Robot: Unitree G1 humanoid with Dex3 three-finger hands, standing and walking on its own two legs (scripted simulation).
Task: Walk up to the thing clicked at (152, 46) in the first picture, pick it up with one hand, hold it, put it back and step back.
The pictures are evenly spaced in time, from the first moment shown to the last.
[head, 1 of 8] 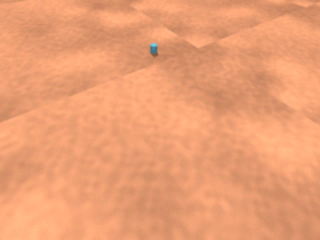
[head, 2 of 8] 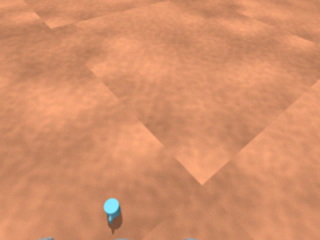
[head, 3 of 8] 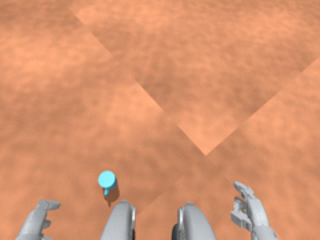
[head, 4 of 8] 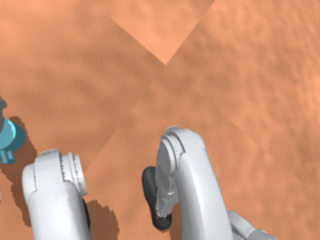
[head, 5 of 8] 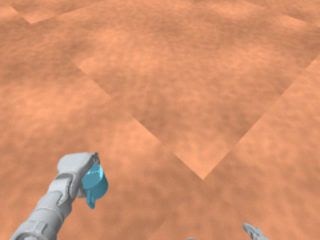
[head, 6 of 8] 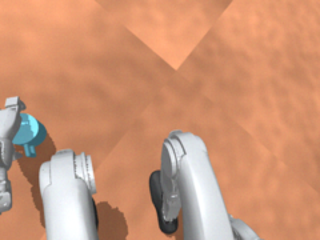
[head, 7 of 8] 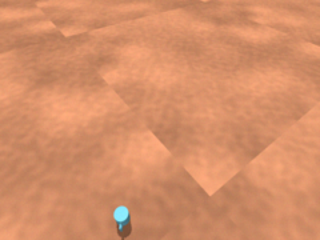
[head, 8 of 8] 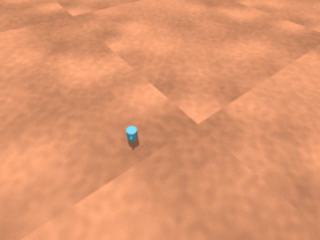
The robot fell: no
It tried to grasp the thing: yes
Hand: left
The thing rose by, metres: 0.64
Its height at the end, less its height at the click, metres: +0.00
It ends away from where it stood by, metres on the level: 0.01
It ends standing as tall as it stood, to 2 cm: yes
